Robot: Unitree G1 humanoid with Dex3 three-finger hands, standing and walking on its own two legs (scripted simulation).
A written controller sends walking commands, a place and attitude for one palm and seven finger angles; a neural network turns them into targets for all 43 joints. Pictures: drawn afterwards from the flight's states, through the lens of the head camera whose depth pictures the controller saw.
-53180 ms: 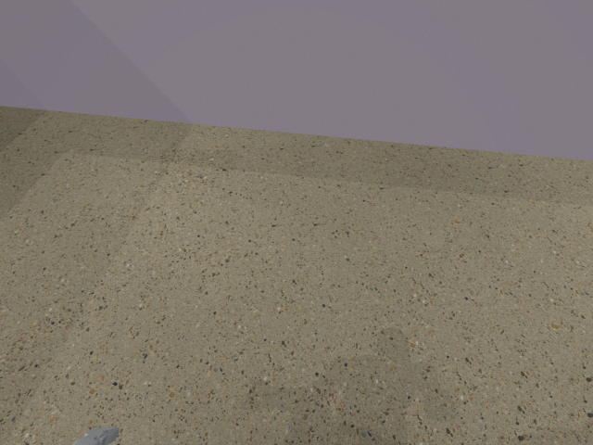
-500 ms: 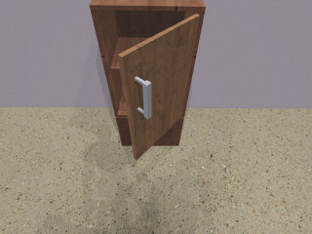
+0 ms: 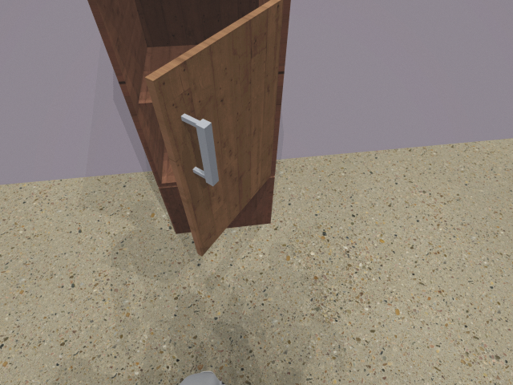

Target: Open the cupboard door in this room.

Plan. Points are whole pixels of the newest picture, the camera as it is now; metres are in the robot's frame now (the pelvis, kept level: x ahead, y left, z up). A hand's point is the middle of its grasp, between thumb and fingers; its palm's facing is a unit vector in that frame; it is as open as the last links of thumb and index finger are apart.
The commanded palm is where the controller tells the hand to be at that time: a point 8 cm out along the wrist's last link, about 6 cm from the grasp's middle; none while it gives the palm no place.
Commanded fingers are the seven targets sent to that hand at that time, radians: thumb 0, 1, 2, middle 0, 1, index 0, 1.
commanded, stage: walk to a spot facing it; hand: left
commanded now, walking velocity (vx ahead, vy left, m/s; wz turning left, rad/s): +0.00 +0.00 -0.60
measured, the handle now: (200, 151) +0.52 +0.15 +0.03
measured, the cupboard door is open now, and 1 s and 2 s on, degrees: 48 48 48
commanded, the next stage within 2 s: none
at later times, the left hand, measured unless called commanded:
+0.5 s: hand out of the picture +0.07 +0.17 -0.15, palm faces -0.17 -0.95 -0.25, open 7.4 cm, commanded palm none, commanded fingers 0.00 0.90 0.90 -0.20 -0.30 -0.20 -0.30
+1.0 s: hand (216, 333) +0.22 +0.09 -0.15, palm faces -0.57 -0.77 -0.29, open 7.4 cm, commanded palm none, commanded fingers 0.00 0.90 0.90 -0.20 -0.30 -0.20 -0.30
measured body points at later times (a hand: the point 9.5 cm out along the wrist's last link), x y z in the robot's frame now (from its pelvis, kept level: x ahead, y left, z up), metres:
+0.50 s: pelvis +0.00 -0.01 +0.01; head +0.04 -0.03 +0.46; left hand +0.08 +0.22 -0.13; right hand +0.07 -0.28 -0.12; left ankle +0.03 +0.12 -0.67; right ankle -0.07 -0.09 -0.72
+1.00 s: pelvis +0.00 -0.01 +0.00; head +0.04 -0.06 +0.44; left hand +0.25 +0.13 -0.13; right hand -0.15 -0.25 -0.15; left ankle +0.05 +0.12 -0.70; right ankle -0.07 -0.12 -0.73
